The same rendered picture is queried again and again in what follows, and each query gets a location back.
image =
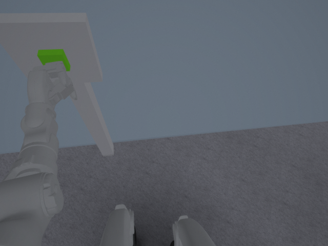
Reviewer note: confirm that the left robot thigh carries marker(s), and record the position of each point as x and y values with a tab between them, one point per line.
119	228

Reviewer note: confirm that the left robot upper arm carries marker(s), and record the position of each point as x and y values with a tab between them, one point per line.
27	205

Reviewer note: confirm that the panel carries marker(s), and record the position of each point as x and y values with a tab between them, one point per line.
23	34

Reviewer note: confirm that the left robot hand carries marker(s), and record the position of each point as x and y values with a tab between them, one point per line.
41	89

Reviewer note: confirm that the right robot thigh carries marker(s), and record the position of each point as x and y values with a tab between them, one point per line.
188	232

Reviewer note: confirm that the robot thigh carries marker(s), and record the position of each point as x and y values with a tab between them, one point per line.
188	232
119	228

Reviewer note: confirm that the left robot forearm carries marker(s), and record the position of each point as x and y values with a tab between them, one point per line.
39	151

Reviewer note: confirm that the button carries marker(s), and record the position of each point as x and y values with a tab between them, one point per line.
47	56

